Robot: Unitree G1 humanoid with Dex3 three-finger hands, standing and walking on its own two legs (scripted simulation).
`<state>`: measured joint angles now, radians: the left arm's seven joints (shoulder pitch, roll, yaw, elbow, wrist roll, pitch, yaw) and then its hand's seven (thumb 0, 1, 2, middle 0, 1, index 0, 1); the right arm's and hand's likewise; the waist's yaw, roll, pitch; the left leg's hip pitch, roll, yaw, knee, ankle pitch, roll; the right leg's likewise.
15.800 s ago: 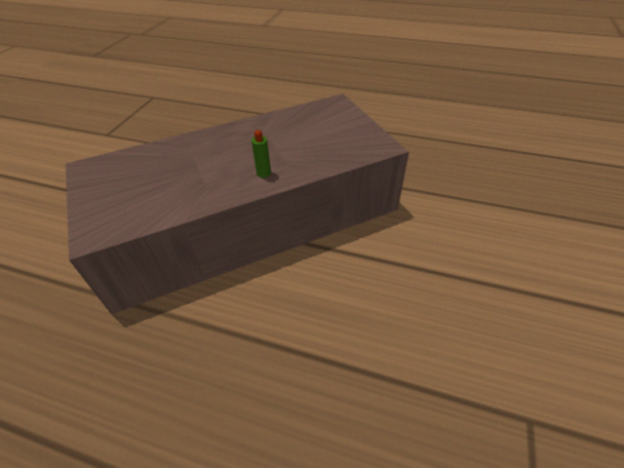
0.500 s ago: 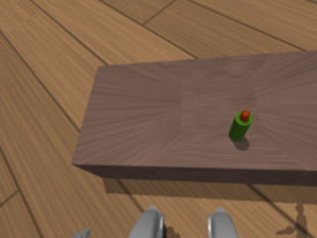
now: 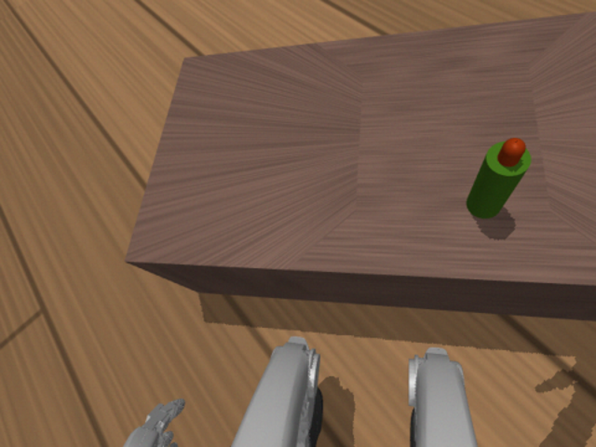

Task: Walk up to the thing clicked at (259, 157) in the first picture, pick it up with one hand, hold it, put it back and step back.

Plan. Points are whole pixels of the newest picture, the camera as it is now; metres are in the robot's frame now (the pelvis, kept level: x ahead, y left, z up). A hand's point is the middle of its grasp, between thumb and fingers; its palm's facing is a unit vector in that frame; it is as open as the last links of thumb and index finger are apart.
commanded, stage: approach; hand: right
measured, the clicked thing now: (497, 178) +0.53 -0.22 -0.13
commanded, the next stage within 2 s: close in in 0.20 s
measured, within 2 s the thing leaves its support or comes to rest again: neither
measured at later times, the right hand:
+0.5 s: hand (536, 217) +0.48 -0.28 -0.17, palm faces +0.13 +0.99 +0.01, open 16.9 cm
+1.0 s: hand (496, 197) +0.51 -0.22 -0.16, palm faces +0.14 +0.99 -0.01, open 16.6 cm
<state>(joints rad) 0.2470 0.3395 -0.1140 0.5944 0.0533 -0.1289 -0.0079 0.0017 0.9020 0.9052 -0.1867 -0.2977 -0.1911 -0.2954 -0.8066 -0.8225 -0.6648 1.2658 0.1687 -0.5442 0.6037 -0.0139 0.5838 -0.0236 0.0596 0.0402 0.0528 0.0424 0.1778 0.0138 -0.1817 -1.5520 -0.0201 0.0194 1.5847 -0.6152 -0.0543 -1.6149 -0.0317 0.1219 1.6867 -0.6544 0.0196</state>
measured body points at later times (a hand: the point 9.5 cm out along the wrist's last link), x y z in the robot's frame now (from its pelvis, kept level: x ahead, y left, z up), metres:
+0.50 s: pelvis -0.05 +0.01 -0.18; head +0.17 -0.05 +0.20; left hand +0.02 +0.28 -0.29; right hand +0.46 -0.33 -0.17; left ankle +0.06 +0.16 -0.53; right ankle +0.04 -0.12 -0.53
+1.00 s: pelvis -0.04 +0.02 -0.18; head +0.19 -0.03 +0.21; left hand +0.02 +0.29 -0.29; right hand +0.50 -0.27 -0.16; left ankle +0.06 +0.16 -0.53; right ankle +0.04 -0.12 -0.53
